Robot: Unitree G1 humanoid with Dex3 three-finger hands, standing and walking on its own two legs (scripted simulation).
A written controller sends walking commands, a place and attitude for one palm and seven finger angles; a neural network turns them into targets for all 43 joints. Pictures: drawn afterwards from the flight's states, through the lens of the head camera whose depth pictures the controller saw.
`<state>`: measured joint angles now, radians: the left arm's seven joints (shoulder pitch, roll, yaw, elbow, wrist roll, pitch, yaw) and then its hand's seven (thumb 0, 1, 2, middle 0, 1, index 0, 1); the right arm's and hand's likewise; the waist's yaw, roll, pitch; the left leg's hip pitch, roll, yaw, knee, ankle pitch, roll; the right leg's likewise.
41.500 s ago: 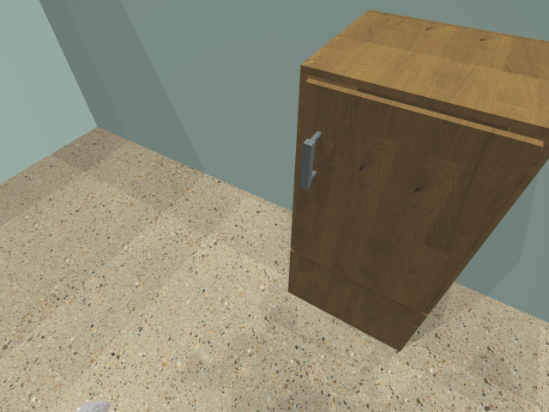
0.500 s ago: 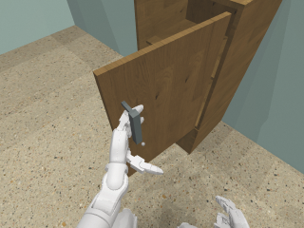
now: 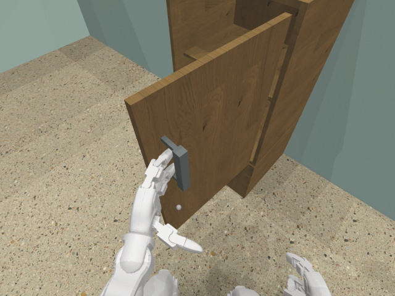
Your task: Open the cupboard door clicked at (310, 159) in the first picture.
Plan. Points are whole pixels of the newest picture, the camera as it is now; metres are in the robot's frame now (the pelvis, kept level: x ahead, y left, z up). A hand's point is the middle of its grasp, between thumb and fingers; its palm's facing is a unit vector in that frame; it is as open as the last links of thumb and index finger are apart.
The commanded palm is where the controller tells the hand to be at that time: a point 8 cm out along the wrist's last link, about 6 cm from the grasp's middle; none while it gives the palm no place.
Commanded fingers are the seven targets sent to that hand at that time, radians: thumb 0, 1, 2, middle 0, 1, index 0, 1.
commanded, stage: slide the hand sideways off the handle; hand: left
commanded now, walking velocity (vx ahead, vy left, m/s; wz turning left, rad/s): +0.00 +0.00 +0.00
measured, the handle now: (175, 164) +0.36 +0.06 +0.07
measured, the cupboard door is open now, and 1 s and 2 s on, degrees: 86 86 86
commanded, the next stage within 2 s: draw the hand back to the body in 0.58 s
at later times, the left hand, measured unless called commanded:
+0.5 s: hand (152, 229) +0.24 +0.09 +0.05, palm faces -0.04 -1.00 -0.03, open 16.2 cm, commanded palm +0.21 +0.16 +0.05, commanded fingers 0.00 -0.50 0.30 -0.15 -0.30 -0.15 -0.30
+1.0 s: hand (115, 225) +0.22 +0.14 +0.10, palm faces -0.02 -1.00 -0.05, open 16.3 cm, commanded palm +0.20 +0.20 +0.11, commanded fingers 0.00 -0.50 0.30 -0.15 -0.30 -0.15 -0.30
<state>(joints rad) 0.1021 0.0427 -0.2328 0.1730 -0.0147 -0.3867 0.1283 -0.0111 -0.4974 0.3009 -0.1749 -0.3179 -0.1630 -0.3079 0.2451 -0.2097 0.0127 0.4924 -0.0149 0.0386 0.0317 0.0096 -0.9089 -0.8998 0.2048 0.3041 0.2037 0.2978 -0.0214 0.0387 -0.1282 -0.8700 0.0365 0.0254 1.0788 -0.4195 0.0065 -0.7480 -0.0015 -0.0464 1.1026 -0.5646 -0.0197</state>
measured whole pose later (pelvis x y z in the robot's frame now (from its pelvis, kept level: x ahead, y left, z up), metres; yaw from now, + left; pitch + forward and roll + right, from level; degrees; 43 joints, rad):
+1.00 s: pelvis +0.02 -0.01 +0.01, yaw +1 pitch +11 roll -1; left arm 0.48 0.21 0.04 -0.21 -0.23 -0.29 -0.15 -0.01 -0.50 0.30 -0.15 -0.30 -0.15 -0.30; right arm 0.29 -0.22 0.03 0.45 0.03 -0.06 -0.05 0.01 -0.91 -0.90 0.21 0.30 0.21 0.30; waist -0.01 0.06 -0.15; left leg -0.79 0.05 -0.01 1.03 -0.43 -0.01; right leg -0.64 0.02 -0.08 1.02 -0.56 -0.03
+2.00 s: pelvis +0.05 +0.01 +0.08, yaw -1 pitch -3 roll +0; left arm 0.45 0.35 0.35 -0.37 -0.06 -0.07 0.12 0.01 0.78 0.85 -0.20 -0.30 -0.20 -0.30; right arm 0.20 -0.24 0.02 0.62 0.00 -0.08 -0.08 0.01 -0.91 -0.90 0.21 0.30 0.21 0.30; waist 0.06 0.06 0.00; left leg -0.16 0.02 0.07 0.44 -0.22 0.01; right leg -0.03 0.00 -0.01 0.39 -0.30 0.00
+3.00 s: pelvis -0.02 +0.03 +0.08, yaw -3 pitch +0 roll -2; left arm 0.57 0.43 0.41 -0.49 -0.04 -0.18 0.15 0.01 0.89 0.90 -0.21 -0.30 -0.21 -0.30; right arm 0.20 -0.23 -0.01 0.54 0.02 -0.01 -0.09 0.01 -0.91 -0.90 0.21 0.30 0.21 0.30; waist 0.00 0.03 0.04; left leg -0.34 0.04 0.09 0.47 -0.13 0.04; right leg -0.23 0.02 0.02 0.45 -0.21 0.02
